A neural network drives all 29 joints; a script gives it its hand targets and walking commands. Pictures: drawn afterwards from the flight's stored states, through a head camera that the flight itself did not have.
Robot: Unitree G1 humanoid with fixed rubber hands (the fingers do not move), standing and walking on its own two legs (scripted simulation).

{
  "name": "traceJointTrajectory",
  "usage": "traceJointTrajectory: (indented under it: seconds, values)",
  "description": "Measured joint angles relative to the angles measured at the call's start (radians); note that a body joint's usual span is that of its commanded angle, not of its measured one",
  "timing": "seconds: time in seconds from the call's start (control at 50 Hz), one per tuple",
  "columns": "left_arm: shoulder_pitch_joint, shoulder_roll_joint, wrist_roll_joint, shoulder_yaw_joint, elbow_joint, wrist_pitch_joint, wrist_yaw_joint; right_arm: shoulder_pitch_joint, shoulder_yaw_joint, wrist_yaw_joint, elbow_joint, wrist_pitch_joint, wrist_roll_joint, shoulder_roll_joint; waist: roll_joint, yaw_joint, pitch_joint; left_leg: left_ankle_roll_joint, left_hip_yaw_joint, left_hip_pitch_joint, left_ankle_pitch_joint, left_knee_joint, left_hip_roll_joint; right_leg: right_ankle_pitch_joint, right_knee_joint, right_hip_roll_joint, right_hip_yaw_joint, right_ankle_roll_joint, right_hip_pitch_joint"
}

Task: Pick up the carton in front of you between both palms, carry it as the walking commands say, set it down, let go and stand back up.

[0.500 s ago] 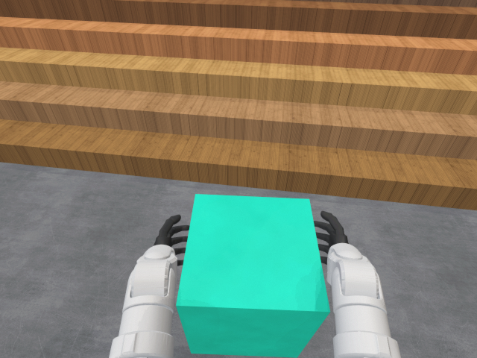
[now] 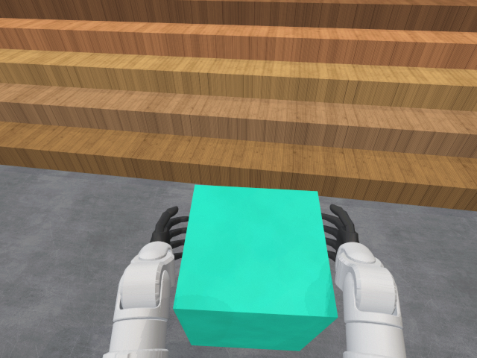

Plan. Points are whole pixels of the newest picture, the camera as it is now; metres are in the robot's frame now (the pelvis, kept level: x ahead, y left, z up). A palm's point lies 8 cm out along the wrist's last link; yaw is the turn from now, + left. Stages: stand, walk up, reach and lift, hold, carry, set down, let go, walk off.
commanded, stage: carry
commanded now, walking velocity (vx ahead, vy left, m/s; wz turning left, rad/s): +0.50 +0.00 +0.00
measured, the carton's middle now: (250, 273) +0.29 +0.00 +0.00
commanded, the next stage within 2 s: none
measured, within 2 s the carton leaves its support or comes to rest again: neither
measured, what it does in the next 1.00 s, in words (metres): walks ahead: left foot, then right foot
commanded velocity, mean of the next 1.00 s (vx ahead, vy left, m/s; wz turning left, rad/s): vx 0.50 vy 0.00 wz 0.00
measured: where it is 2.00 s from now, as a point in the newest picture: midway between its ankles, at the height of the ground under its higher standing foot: (253, 210)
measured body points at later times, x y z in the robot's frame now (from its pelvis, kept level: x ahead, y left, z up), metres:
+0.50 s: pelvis +0.25 -0.04 -0.01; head +0.24 -0.04 +0.44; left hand +0.51 +0.11 +0.09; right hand +0.51 -0.19 +0.09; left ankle +0.08 +0.08 -0.68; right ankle +0.30 -0.11 -0.73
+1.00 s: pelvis +0.57 +0.00 +0.00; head +0.58 +0.01 +0.45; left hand +0.84 +0.14 +0.06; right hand +0.82 -0.16 +0.06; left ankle +0.63 +0.07 -0.73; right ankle +0.40 -0.10 -0.64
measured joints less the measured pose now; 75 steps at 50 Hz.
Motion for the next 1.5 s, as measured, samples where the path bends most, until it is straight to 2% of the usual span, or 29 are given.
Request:
traceJointTrajectory:
  seconds: [0.06,0.14,0.16,0.18,0.22,0.26,0.38,0.42,0.44,0.46,0.5,0.56,0.68,0.84,0.88,0.9,0.92,0.94,0.98,1.02,1.14,1.28,1.32,1.36,1.38,1.4,1.44,1.46,1.5]
  values:
    - [0.021,0.004,-0.025,-0.033,-0.089,0.073,0.02,0.033,0.01,-0.018,-0.098,0.07,0.041,-0.005,-0.029,-0.004,-0.013,0.004,0.083,-0.059,-0.063,0.048,-0.006,-0.028,-0.038,-0.024,-0.011,-0.004,0.025]
    - [0.065,0.01,-0.057,-0.046,-0.249,0.168,0.039,0.055,0.044,-0.038,-0.222,0.154,0.083,-0.008,-0.06,0.012,-0.007,0.018,0.182,-0.03,0.101,-0.139,-0.038,-0.072,-0.031,-0.056,0.007,0.012,0.051]
    - [0.083,0.012,-0.065,-0.041,-0.289,0.187,0.042,0.059,0.062,-0.043,-0.242,0.169,0.089,-0.008,-0.067,0.018,-0.009,0.031,0.196,-0.016,0.168,-0.152,-0.042,-0.103,0.031,-0.066,0.002,0.01,0.031]
    - [0.104,0.014,-0.075,-0.035,-0.322,0.204,0.045,0.067,0.081,-0.046,-0.255,0.183,0.091,-0.008,-0.065,0.019,-0.015,0.039,0.206,-0.01,0.168,-0.14,-0.041,-0.127,0.123,-0.071,-0.013,0.008,-0.006]
    - [0.14,0.016,-0.089,-0.039,-0.367,0.241,0.057,0.094,0.112,-0.062,-0.29,0.219,0.094,-0.011,-0.037,0.016,-0.022,0.041,0.206,0.018,0.114,-0.143,-0.024,-0.193,0.304,-0.056,-0.045,-0.002,-0.095]
    - [0.165,0.016,-0.102,-0.05,-0.4,0.273,0.06,0.134,0.125,-0.073,-0.342,0.256,0.103,-0.014,-0.012,0.007,-0.022,0.032,0.199,0.064,0.096,-0.189,-0.008,-0.214,0.379,-0.045,-0.076,-0.005,-0.176]
    - [0.183,0.015,-0.123,-0.076,-0.502,0.314,0.063,0.178,0.128,-0.094,-0.494,0.318,0.128,-0.015,0.015,-0.027,0.005,-0.014,0.181,0.216,0.047,-0.274,0.025,0.032,0.099,-0.045,-0.146,-0.001,-0.269]
    - [0.169,0.015,-0.123,-0.078,-0.525,0.326,0.063,0.169,0.123,-0.097,-0.522,0.331,0.135,-0.015,0.015,-0.031,0.013,-0.035,0.171,0.242,-0.032,-0.198,0.045,0.087,0.006,-0.037,-0.189,-0.012,-0.233]
    - [0.158,0.015,-0.122,-0.082,-0.522,0.33,0.063,0.163,0.113,-0.098,-0.529,0.337,0.138,-0.016,0.023,-0.031,0.013,-0.038,0.168,0.227,-0.081,-0.113,0.065,0.143,0.019,-0.031,-0.205,-0.038,-0.221]
    - [0.144,0.014,-0.119,-0.087,-0.505,0.332,0.064,0.155,0.098,-0.099,-0.525,0.344,0.142,-0.016,0.028,-0.025,0.012,-0.035,0.154,0.181,-0.084,0.022,0.079,0.133,0.059,-0.028,-0.219,-0.063,-0.22]
    - [0.125,0.014,-0.116,-0.088,-0.477,0.347,0.068,0.141,0.078,-0.099,-0.505,0.362,0.147,-0.015,0.016,-0.013,0.015,-0.014,0.107,0.045,-0.073,0.313,0.06,0.066,0.076,-0.026,-0.229,-0.091,-0.193]
    - [0.133,0.014,-0.113,-0.077,-0.472,0.366,0.071,0.125,0.081,-0.099,-0.472,0.378,0.147,-0.015,-0.004,0.009,0.022,0.011,0.109,-0.132,0.006,0.499,0.047,0.058,-0.014,-0.019,-0.23,-0.079,-0.111]
    - [0.155,0.015,-0.111,-0.071,-0.493,0.35,0.072,0.134,0.109,-0.079,-0.463,0.348,0.12,-0.014,-0.032,0.046,0.027,0.004,0.147,-0.29,0.156,0.243,0.048,0.053,-0.207,-0.02,-0.206,-0.062,0.075]
    - [0.174,0.015,-0.113,-0.094,-0.503,0.339,0.07,0.193,0.12,-0.071,-0.505,0.327,0.107,-0.015,-0.035,0.034,0.031,0.03,0.243,-0.272,0.316,-0.083,0.025,-0.095,-0.252,-0.037,-0.184,0.003,0.301]
    - [0.182,0.015,-0.109,-0.095,-0.509,0.34,0.069,0.193,0.122,-0.071,-0.502,0.327,0.11,-0.015,-0.045,0.027,0.038,0.05,0.279,-0.209,0.325,-0.132,0.003,-0.181,-0.15,-0.062,-0.177,0.022,0.321]
    - [0.182,0.016,-0.108,-0.087,-0.502,0.338,0.068,0.191,0.127,-0.07,-0.482,0.319,0.109,-0.014,-0.066,0.017,0.043,0.077,0.292,-0.201,0.33,-0.099,-0.01,-0.221,-0.035,-0.096,-0.174,0.025,0.294]
    - [0.183,0.016,-0.106,-0.079,-0.489,0.337,0.068,0.183,0.13,-0.07,-0.456,0.313,0.108,-0.014,-0.074,0.005,0.048,0.095,0.301,-0.198,0.292,-0.058,-0.013,-0.195,0.134,-0.111,-0.145,0.023,0.231]
    - [0.183,0.016,-0.104,-0.074,-0.477,0.336,0.068,0.178,0.131,-0.07,-0.434,0.309,0.108,-0.015,-0.07,-0.003,0.055,0.105,0.304,-0.187,0.251,-0.04,-0.01,-0.174,0.313,-0.102,-0.1,0.019,0.15]
    - [0.189,0.015,-0.099,-0.074,-0.462,0.332,0.066,0.181,0.129,-0.07,-0.413,0.302,0.111,-0.014,-0.052,-0.016,0.074,0.097,0.304,-0.137,0.218,-0.076,-0.005,-0.129,0.573,-0.076,-0.049,0.0,-0.009]
    - [0.2,0.015,-0.096,-0.085,-0.457,0.32,0.064,0.2,0.126,-0.071,-0.417,0.292,0.114,-0.014,-0.04,-0.025,0.085,0.087,0.302,-0.076,0.219,-0.144,-0.007,-0.065,0.635,-0.073,-0.046,-0.015,-0.129]
    - [0.24,0.012,-0.09,-0.114,-0.481,0.269,0.057,0.246,0.126,-0.071,-0.463,0.255,0.125,-0.012,-0.018,-0.033,0.068,0.069,0.277,0.1,0.189,-0.306,-0.004,0.058,0.355,-0.091,-0.082,-0.004,-0.313]
    - [0.228,0.014,-0.102,-0.107,-0.582,0.297,0.071,0.213,0.138,-0.076,-0.536,0.277,0.139,-0.015,-0.03,-0.011,0.051,0.014,0.261,0.299,0.055,-0.342,-0.01,0.219,0.066,-0.091,-0.139,-0.02,-0.339]
    - [0.175,0.017,-0.116,-0.087,-0.59,0.317,0.077,0.161,0.126,-0.084,-0.547,0.301,0.145,-0.016,-0.025,-0.008,0.056,-0.006,0.253,0.343,-0.013,-0.299,-0.003,0.225,0.033,-0.078,-0.162,-0.035,-0.312]
    - [0.09,0.013,-0.13,-0.06,-0.563,0.333,0.082,0.089,0.095,-0.094,-0.543,0.325,0.149,-0.019,-0.006,0.001,0.063,-0.02,0.243,0.342,-0.114,-0.157,0.03,0.204,0.024,-0.051,-0.186,-0.058,-0.269]
    - [0.04,0.012,-0.134,-0.05,-0.529,0.334,0.087,0.046,0.074,-0.098,-0.525,0.335,0.155,-0.031,0.014,0.013,0.069,-0.011,0.225,0.293,-0.113,-0.012,0.06,0.179,0.079,-0.042,-0.198,-0.077,-0.275]
    - [-0.01,0.017,-0.14,-0.044,-0.492,0.34,0.094,0.005,0.058,-0.102,-0.501,0.345,0.163,-0.047,0.018,0.027,0.078,0.001,0.178,0.217,-0.103,0.164,0.062,0.143,0.119,-0.038,-0.202,-0.09,-0.278]
    - [-0.091,0.033,-0.154,-0.034,-0.437,0.359,0.112,-0.075,0.039,-0.116,-0.45,0.368,0.176,-0.074,0.012,0.041,0.101,0.034,0.095,0.047,-0.076,0.476,0.031,0.103,0.118,-0.036,-0.203,-0.096,-0.252]
    - [-0.123,0.042,-0.162,-0.024,-0.416,0.367,0.117,-0.112,0.028,-0.12,-0.426,0.378,0.181,-0.079,0.009,0.045,0.112,0.049,0.078,-0.028,-0.047,0.568,0.022,0.1,0.096,-0.033,-0.202,-0.092,-0.231]
    - [-0.179,0.055,-0.173,-0.002,-0.38,0.376,0.129,-0.183,0.008,-0.13,-0.382,0.39,0.181,-0.073,0.007,0.047,0.131,0.066,0.068,-0.153,0.019,0.623,0.021,0.098,0.038,-0.025,-0.2,-0.09,-0.183]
